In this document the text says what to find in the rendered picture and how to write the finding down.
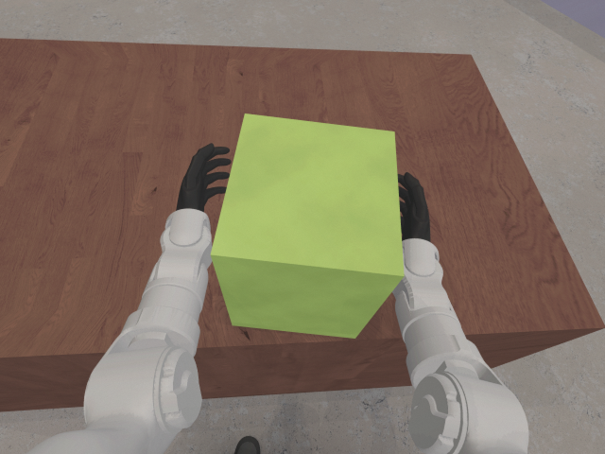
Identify left robot upper arm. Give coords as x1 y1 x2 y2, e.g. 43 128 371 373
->
26 345 202 454

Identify right robot upper arm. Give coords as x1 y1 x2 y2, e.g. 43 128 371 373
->
408 371 528 454

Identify right robot forearm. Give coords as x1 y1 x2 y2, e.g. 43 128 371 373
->
392 238 528 446

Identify pedestal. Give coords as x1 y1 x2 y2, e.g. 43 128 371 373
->
0 38 605 412

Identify carton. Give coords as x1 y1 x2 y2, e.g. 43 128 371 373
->
211 113 405 339

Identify robot right hand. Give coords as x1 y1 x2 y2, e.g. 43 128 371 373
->
398 172 430 242

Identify left robot forearm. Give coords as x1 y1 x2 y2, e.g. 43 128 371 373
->
84 208 212 422

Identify robot left hand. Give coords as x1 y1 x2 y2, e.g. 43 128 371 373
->
176 143 231 212

